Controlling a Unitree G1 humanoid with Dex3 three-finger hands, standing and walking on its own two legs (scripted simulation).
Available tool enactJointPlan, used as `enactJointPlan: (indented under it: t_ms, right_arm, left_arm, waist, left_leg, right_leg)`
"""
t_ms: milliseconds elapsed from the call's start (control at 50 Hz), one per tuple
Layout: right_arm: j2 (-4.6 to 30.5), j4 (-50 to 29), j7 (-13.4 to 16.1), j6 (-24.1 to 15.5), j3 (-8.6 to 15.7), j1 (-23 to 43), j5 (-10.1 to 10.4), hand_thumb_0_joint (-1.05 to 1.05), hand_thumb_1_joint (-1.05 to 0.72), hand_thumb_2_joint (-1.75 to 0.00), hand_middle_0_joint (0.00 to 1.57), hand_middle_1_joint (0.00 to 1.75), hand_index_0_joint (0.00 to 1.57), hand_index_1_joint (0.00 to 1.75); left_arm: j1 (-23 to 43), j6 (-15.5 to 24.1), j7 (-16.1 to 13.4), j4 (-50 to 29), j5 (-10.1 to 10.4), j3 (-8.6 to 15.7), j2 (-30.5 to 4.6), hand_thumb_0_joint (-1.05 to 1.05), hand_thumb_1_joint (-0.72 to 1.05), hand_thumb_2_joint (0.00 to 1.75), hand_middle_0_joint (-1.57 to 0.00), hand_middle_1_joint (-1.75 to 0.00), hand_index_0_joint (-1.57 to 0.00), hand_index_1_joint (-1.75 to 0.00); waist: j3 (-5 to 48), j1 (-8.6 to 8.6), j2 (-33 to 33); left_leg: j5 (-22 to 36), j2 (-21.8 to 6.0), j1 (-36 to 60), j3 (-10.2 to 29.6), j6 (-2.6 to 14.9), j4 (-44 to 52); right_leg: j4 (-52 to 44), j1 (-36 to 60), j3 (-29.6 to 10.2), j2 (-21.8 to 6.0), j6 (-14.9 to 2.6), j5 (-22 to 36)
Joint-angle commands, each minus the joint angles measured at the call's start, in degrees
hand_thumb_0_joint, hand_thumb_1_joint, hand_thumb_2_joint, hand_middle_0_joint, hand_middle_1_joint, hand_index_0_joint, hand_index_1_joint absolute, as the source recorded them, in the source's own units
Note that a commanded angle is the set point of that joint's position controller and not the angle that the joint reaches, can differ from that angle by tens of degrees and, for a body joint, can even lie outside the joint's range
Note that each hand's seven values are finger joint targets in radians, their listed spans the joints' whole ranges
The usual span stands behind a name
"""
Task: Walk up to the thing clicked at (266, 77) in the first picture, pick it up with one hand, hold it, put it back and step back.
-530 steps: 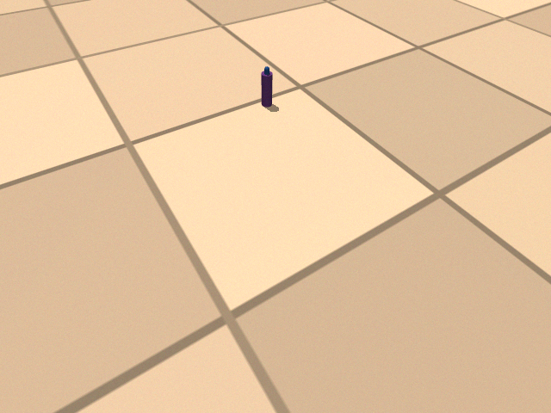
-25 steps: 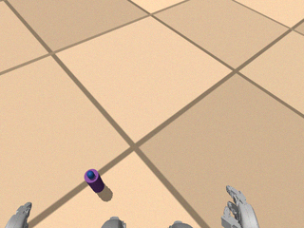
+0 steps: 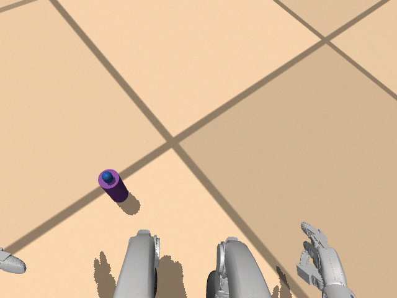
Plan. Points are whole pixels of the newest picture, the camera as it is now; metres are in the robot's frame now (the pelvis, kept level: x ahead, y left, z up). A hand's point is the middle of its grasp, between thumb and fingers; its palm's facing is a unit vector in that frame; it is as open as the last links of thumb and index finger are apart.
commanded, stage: go down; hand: left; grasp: from the side
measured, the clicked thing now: (113, 185) +0.45 +0.27 -0.47
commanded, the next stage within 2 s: approach in 1.40 s
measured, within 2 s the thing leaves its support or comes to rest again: neither
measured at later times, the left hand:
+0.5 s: hand (7, 201) +0.31 +0.41 -0.14, palm faces +0.25 -0.96 -0.15, open 17.2 cm
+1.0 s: hand (8, 192) +0.34 +0.43 -0.16, palm faces +0.26 -0.96 -0.10, open 17.6 cm
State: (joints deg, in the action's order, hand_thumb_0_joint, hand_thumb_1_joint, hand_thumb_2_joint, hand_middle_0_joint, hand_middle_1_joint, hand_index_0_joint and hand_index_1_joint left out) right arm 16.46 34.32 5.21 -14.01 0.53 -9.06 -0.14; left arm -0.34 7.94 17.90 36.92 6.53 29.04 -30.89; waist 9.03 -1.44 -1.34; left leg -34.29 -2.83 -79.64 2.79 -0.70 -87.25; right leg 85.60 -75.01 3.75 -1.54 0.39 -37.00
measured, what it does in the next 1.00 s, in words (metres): lowers itself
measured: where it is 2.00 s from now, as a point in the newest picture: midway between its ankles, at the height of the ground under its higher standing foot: outside the picture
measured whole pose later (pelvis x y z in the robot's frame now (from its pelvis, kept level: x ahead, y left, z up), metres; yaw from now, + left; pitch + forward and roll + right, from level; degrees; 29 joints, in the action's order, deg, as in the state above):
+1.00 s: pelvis -0.04 +0.00 -0.16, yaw -5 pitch +34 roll -7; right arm 19.4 39.7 4.6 -10.7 -5.7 -4.7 -3.1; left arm 29.3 20.2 39.3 62.4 11.4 51.1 -51.9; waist 6.2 -2.7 -2.3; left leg -38.3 -3.6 -115.5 6.8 -0.4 -119.5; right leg 116.3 -109.3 5.4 -0.1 0.5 -40.8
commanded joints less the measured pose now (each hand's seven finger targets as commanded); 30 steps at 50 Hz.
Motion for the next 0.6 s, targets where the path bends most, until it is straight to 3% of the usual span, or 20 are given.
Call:
enactJointPlan:
  t_ms: [0,40,60,100,160,180,240,280,360,460,540,580]
  right_arm:
    - [11.2,-4.9,0.6,-1.7,3.1,-2.9,0.4,0.00,-0.89,-0.90,0.20,0.30,0.20,0.30]
    - [11.6,-2.9,0.3,-0.7,3.0,-4.0,0.0,0.00,-0.89,-0.90,0.20,0.30,0.20,0.30]
    - [11.7,-3.4,0.2,-0.6,2.6,-2.9,0.1,0.00,-0.89,-0.90,0.20,0.30,0.20,0.30]
    - [12.0,-2.9,0.0,-0.2,2.7,-2.7,0.1,0.00,-0.89,-0.90,0.20,0.30,0.20,0.30]
    - [12.4,-1.9,-0.1,0.3,2.6,-3.0,-0.3,0.00,-0.89,-0.90,0.20,0.30,0.20,0.30]
    - [12.6,-1.5,-0.1,0.2,2.7,-2.9,-0.4,0.00,-0.90,-0.90,0.20,0.30,0.20,0.30]
    - [12.4,-0.5,0.0,0.1,2.1,-2.7,-0.7,0.00,-0.90,-0.90,0.20,0.30,0.20,0.30]
    - [12.3,0.0,0.1,0.2,1.6,-3.0,-1.0,0.00,-0.90,-0.90,0.20,0.30,0.20,0.30]
    - [13.1,0.2,0.3,0.5,1.1,-3.0,-1.5,0.00,-0.90,-0.90,0.20,0.30,0.20,0.30]
    - [14.5,0.6,0.4,1.0,0.4,-3.2,-1.6,0.00,-0.91,-0.90,0.20,0.30,0.20,0.30]
    - [14.3,0.7,0.4,1.2,-0.7,-3.3,-1.7,0.00,-0.91,-0.91,0.20,0.30,0.20,0.30]
    - [14.1,0.8,0.7,1.5,-0.8,-2.5,-1.7,0.00,-0.92,-0.91,0.20,0.30,0.20,0.30]
  left_arm:
    - [6.3,7.2,4.2,-0.2,3.1,11.0,-20.1,0.00,-0.56,0.05,-0.06,-0.06,-0.05,-0.07]
    - [7.4,7.9,5.6,1.5,4.0,12.9,-21.5,0.00,-0.51,0.06,-0.06,-0.05,-0.05,-0.06]
    - [4.8,7.6,6.4,6.4,4.3,13.2,-20.7,0.00,-0.53,0.05,-0.06,-0.04,-0.05,-0.05]
    - [5.5,8.0,8.0,8.1,4.4,14.6,-22.8,0.00,-0.53,0.06,-0.06,-0.04,-0.05,-0.05]
    - [14.3,10.7,10.1,2.5,4.9,16.6,-27.2,0.00,-0.52,0.05,-0.06,-0.04,-0.04,-0.05]
    - [14.8,11.4,10.5,4.1,5.1,17.2,-26.9,0.00,-0.52,0.04,-0.06,-0.03,-0.05,-0.04]
    - [21.0,14.1,11.6,3.4,5.6,19.5,-30.7,0.00,-0.49,0.04,-0.05,-0.04,-0.05,-0.04]
    - [22.1,15.0,12.4,6.8,6.0,19.7,-30.1,0.00,-0.47,0.07,-0.05,-0.04,-0.04,-0.05]
    - [25.4,15.5,15.2,10.8,6.2,19.9,-32.3,0.00,-0.45,0.05,-0.05,-0.02,-0.04,-0.03]
    - [29.9,15.3,17.0,9.9,5.6,22.0,-38.4,0.00,-0.46,0.02,-0.05,-0.01,-0.05,-0.01]
    - [30.2,15.3,17.1,10.6,6.6,24.9,-41.5,0.00,-0.50,0.01,-0.05,0.00,-0.04,0.00]
    - [29.1,14.9,17.5,12.8,6.9,24.6,-41.4,0.00,-0.52,0.01,-0.05,0.00,-0.04,-0.01]
  waist:
    - [26.7,2.80,10.1]
    - [28.9,3.69,9.6]
    - [28.4,4.31,8.4]
    - [28.5,4.58,7.8]
    - [32.3,3.80,9.5]
    - [31.9,3.18,9.2]
    - [30.8,2.48,10.4]
    - [30.2,1.67,8.8]
    - [30.5,1.74,10.4]
    - [32.3,3.08,15.9]
    - [33.9,3.55,13.2]
    - [32.0,3.47,11.5]
  left_leg:
    - [13.0,0.8,18.5,1.8,1.17,8.0]
    - [18.2,1.0,17.4,1.3,1.53,5.2]
    - [18.5,1.1,16.3,1.3,1.62,4.7]
    - [17.9,1.1,13.7,1.4,1.83,3.5]
    - [20.1,0.6,13.9,2.0,1.82,0.6]
    - [19.5,0.5,13.4,2.5,1.75,-0.4]
    - [14.5,0.2,10.5,3.4,1.68,-1.9]
    - [12.9,0.2,8.0,3.0,2.02,-3.4]
    - [8.5,0.4,4.3,2.1,2.05,-5.4]
    - [5.4,-0.6,6.4,4.3,1.05,-5.2]
    - [7.1,-0.2,2.0,3.1,1.52,-8.4]
    - [5.9,0.1,-1.7,1.8,2.00,-9.7]
  right_leg:
    - [-5.2,1.2,-1.9,1.5,-2.06,11.1]
    - [-3.9,1.4,-1.7,1.7,-2.26,14.4]
    - [-3.2,0.5,-1.2,1.9,-2.39,14.5]
    - [-1.7,-0.6,-1.0,1.9,-2.51,14.2]
    - [1.5,-3.0,-0.7,1.9,-2.47,15.9]
    - [2.9,-5.1,-0.5,2.0,-2.48,15.0]
    - [5.1,-9.1,-0.5,2.2,-2.41,11.2]
    - [5.3,-10.1,-0.6,2.3,-2.30,10.3]
    - [6.2,-12.2,-1.1,2.4,-2.58,7.1]
    - [10.7,-17.3,0.4,2.5,-2.78,5.2]
    - [11.8,-14.8,0.4,2.7,-2.64,6.2]
    - [10.8,-14.2,-0.4,2.9,-2.48,5.0]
